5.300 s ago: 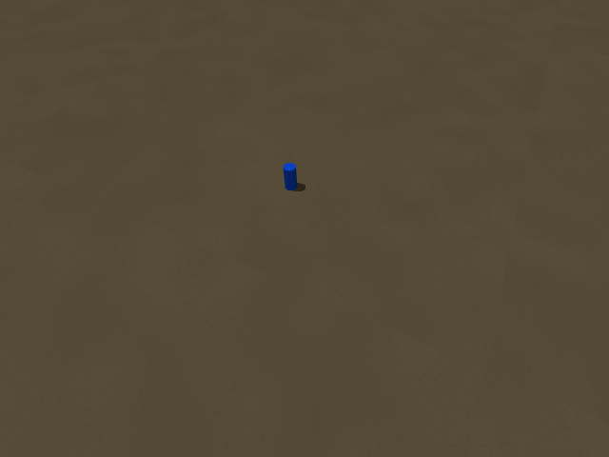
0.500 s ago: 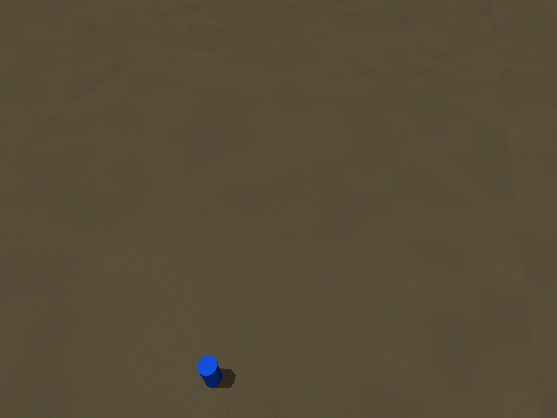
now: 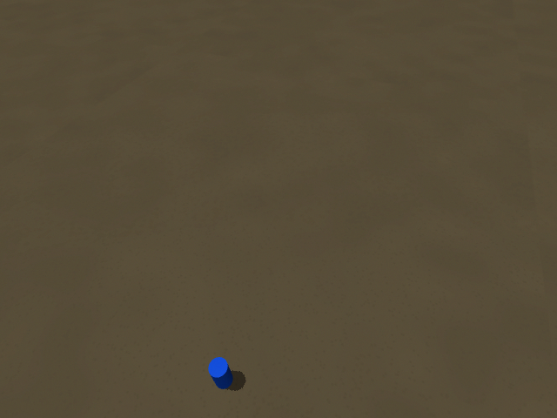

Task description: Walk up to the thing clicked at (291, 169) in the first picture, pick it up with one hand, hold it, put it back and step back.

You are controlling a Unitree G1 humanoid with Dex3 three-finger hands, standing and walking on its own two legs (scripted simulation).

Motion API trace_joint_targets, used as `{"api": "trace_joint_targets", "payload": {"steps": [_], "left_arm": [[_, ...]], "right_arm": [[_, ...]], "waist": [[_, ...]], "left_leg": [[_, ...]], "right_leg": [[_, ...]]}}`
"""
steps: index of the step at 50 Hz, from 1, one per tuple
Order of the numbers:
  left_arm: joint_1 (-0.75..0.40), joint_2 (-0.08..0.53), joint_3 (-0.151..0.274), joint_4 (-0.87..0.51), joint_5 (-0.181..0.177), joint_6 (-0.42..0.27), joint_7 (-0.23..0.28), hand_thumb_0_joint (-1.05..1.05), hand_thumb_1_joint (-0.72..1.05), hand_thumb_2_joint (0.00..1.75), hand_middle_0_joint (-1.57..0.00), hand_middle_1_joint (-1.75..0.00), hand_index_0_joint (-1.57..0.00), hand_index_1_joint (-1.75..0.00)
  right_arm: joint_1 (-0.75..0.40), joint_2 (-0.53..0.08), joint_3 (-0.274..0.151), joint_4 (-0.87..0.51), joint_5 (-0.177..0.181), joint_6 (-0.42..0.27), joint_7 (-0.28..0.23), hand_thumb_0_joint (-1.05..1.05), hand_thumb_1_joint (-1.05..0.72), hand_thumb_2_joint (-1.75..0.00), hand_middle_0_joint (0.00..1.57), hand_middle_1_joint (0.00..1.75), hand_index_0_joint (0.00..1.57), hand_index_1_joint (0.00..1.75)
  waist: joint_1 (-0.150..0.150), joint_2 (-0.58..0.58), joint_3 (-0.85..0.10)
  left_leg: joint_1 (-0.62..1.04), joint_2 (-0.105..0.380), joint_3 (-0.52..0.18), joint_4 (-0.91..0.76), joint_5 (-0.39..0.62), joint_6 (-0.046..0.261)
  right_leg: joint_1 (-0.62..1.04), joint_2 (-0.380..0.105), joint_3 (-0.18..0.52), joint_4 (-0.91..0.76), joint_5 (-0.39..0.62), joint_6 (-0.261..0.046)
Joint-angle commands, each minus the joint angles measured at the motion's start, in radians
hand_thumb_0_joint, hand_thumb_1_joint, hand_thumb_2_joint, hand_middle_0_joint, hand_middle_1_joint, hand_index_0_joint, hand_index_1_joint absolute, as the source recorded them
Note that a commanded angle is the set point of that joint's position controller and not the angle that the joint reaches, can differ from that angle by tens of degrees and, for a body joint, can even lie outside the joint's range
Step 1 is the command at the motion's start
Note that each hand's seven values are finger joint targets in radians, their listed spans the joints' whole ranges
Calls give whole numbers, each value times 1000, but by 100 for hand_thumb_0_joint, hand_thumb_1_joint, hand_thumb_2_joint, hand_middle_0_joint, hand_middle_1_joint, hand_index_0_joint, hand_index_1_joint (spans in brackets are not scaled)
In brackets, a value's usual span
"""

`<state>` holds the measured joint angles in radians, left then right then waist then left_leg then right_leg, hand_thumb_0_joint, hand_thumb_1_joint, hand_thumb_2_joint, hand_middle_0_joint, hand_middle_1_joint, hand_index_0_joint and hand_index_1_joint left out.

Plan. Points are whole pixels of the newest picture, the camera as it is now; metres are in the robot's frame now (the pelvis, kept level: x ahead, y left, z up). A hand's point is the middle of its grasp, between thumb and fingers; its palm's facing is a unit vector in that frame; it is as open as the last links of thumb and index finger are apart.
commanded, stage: walk up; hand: left
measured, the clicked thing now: (221, 373) +0.40 +0.25 -0.72
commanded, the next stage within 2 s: stand in 0.28 s
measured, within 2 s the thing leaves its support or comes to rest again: neither
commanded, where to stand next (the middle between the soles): +0.04 +0.00 m, yaw +0 degrees
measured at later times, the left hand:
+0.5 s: hand out of the picture +0.09 +0.25 -0.15, palm faces -0.01 -0.94 -0.34, open 7.3 cm
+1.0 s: hand out of the picture +0.08 +0.24 -0.16, palm faces -0.03 -0.94 -0.34, open 7.3 cm
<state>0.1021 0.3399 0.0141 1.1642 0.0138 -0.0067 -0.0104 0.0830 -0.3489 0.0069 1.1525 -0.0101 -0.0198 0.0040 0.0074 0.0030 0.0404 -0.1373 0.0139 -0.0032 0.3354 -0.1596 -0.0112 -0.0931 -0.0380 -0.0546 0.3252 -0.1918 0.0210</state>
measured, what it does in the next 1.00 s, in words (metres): stands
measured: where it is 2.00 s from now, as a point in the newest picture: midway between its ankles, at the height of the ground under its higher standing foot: outside the picture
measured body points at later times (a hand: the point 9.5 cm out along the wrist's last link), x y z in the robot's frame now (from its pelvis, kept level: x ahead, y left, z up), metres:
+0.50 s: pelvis +0.01 +0.00 +0.00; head +0.02 -0.01 +0.45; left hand +0.09 +0.30 -0.13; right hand +0.09 -0.30 -0.13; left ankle +0.02 +0.13 -0.75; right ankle -0.01 -0.13 -0.75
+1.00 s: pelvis +0.01 -0.01 +0.00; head +0.02 -0.01 +0.45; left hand +0.08 +0.29 -0.13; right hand +0.08 -0.31 -0.13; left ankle +0.02 +0.13 -0.75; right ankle -0.01 -0.13 -0.75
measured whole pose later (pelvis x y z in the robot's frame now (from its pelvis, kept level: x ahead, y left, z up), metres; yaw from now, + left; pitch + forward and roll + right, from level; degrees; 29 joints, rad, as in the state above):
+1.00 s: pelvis +0.01 -0.01 +0.00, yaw +0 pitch -2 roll +0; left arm 0.11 0.34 0.00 1.15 0.01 -0.02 0.00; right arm 0.09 -0.35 0.01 1.15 -0.01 -0.01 0.01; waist 0.00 0.00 0.04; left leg -0.12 0.02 0.00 0.30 -0.15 -0.02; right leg -0.09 -0.03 -0.05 0.31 -0.19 0.01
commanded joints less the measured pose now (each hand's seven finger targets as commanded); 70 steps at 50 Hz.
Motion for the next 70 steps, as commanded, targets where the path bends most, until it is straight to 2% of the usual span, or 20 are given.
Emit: {"api": "trace_joint_targets", "payload": {"steps": [1, 11, 13, 14, 16, 19, 23, 27, 29, 39, 41, 43, 46, 48, 53, 59, 62, 64, 67, 70], "left_arm": [[-62, 215, 38, -67, -2, -21, 10, 0, 90, 90, -20, -30, -20, -30], [-57, 213, 44, -78, -2, -17, 11, 0, 90, 90, -20, -30, -20, -30], [-48, 212, 45, -78, -3, -17, 12, 0, 90, 90, -20, -30, -20, -30], [-56, 215, 37, -79, -5, -20, 16, 0, 90, 90, -20, -30, -20, -30], [-51, 215, 37, -75, -8, -22, 18, 0, 90, 90, -20, -30, -20, -30], [-48, 213, 34, -74, -8, -22, 18, 0, 90, 90, -20, -30, -20, -30], [-53, 215, 31, -70, -6, -23, 18, 0, 90, 90, -20, -30, -20, -30], [-52, 219, 29, -71, -6, -24, 19, 0, 90, 90, -20, -30, -20, -30], [-56, 218, 28, -74, -7, -26, 20, 0, 90, 90, -20, -30, -20, -30], [-50, 224, 26, -77, -8, -25, 17, 0, 90, 90, -20, -30, -20, -30], [-47, 221, 25, -79, -4, -25, 19, 0, 90, 90, -20, -30, -20, -30], [-42, 225, 25, -78, -6, -27, 20, 0, 90, 90, -20, -30, -20, -30], [-38, 226, 25, -79, -5, -29, 21, 0, 90, 90, -20, -30, -20, -30], [-41, 229, 26, -80, -5, -27, 22, 0, 90, 90, -20, -30, -20, -30], [-29, 222, 25, -74, -7, -25, 20, 0, 90, 90, -20, -30, -20, -30], [-29, 224, 29, -78, -7, -22, 18, 0, 90, 90, -20, -30, -20, -30], [-25, 219, 28, -74, -6, -21, 17, 0, 90, 90, -20, -30, -20, -30], [-29, 225, 30, -74, -5, -20, 17, 0, 90, 90, -20, -30, -20, -30], [-26, 222, 28, -83, -8, -24, 17, 0, 90, 90, -20, -30, -20, -30], [-26, 228, 30, -84, -5, -25, 19, 0, 90, 90, -20, -30, -20, -30]], "right_arm": [[-39, -209, -42, -54, 4, -18, -11, 0, -90, -90, 20, 30, 20, 30], [-30, -212, -42, -58, 1, -21, -14, 0, -90, -90, 20, 30, 20, 30], [-31, -215, -42, -62, 3, -21, -15, 0, -90, -90, 20, 30, 20, 30], [-51, -215, -39, -64, 1, -18, -17, 0, -90, -90, 20, 30, 20, 30], [-48, -214, -38, -62, 4, -17, -18, 0, -90, -90, 20, 30, 20, 30], [-39, -213, -36, -60, 4, -17, -16, 0, -90, -90, 20, 30, 20, 30], [-37, -213, -35, -58, 4, -12, -14, 0, -90, -90, 20, 30, 20, 30], [-41, -216, -37, -58, 3, -10, -12, 0, -90, -90, 20, 30, 20, 30], [-42, -218, -39, -59, 1, -11, -11, 0, -90, -90, 20, 30, 20, 30], [-40, -208, -36, -55, 1, -13, -10, 0, -90, -90, 20, 30, 20, 30], [-45, -216, -41, -60, 1, -13, -10, 0, -90, -90, 20, 30, 20, 30], [-40, -208, -37, -58, 2, -13, -10, 0, -90, -90, 20, 30, 20, 30], [-37, -212, -39, -57, 1, -10, -9, 0, -90, -90, 20, 30, 20, 30], [-35, -213, -40, -59, 1, -10, -10, 0, -90, -90, 20, 30, 20, 30], [-35, -215, -36, -57, 2, -10, -10, 0, -90, -90, 20, 30, 20, 30], [-27, -212, -36, -60, 0, -13, -12, 0, -90, -90, 20, 30, 20, 30], [-26, -215, -36, -59, 2, -10, -12, 0, -90, -90, 20, 30, 20, 30], [-25, -210, -36, -62, 3, -10, -12, 0, -90, -90, 20, 30, 20, 30], [-21, -217, -35, -63, 1, -13, -12, 0, -90, -90, 20, 30, 20, 30], [-15, -216, -37, -64, 1, -13, -14, 0, -90, -90, 20, 30, 20, 30]], "waist": [[-9, -11, -57], [-8, 9, -85], [-3, 4, -87], [-4, 17, -80], [-3, 11, -77], [-6, 9, -87], [-9, -7, -79], [-9, -15, -74], [-9, -11, -86], [-8, -6, -60], [-7, -1, -85], [-9, -6, -85], [-8, -15, -79], [-10, -13, -93], [-5, 9, -62], [-5, 0, -66], [-5, 3, -45], [-6, -12, -50], [-3, -1, -66], [-7, -3, -89]], "left_leg": [[-8, 100, -89, -56, 68, 32], [-11, 100, -89, -46, 127, 30], [7, 104, -88, -35, 159, 32], [17, 122, -90, -38, 219, 27], [25, 123, -92, -38, 239, 22], [35, 125, -92, -47, 241, 20], [29, 121, -88, -59, 168, 21], [35, 119, -85, -63, 141, 21], [43, 126, -86, -56, 185, 24], [26, 118, -84, -74, 125, 16], [45, 127, -82, -60, 159, 25], [45, 124, -83, -62, 181, 21], [47, 123, -80, -61, 135, 23], [54, 126, -81, -57, 164, 26], [36, 121, -79, -67, 133, 22], [42, 123, -78, -70, 158, 18], [28, 117, -82, -76, 101, 21], [32, 120, -85, -79, 108, 19], [45, 124, -83, -66, 180, 20], [57, 127, -78, -55, 198, 24]], "right_leg": [[5, -92, 92, -75, 51, -31], [35, -92, 79, -55, 96, -33], [27, -93, 78, -52, 112, -33], [19, -112, 94, -52, 168, -34], [20, -110, 89, -51, 176, -33], [28, -110, 87, -50, 184, -32], [19, -109, 91, -69, 129, -29], [0, -109, 93, -78, 105, -28], [16, -113, 94, -71, 143, -33], [-11, -107, 96, -79, 86, -32], [2, -112, 97, -72, 123, -35], [7, -110, 94, -71, 142, -34], [-6, -109, 99, -82, 109, -31], [10, -112, 98, -72, 137, -36], [-1, -110, 102, -78, 112, -33], [2, -106, 96, -65, 115, -39], [-10, -104, 100, -79, 75, -36], [-13, -102, 97, -73, 68, -38], [3, -106, 99, -68, 135, -39], [21, -113, 102, -62, 177, -40]]}}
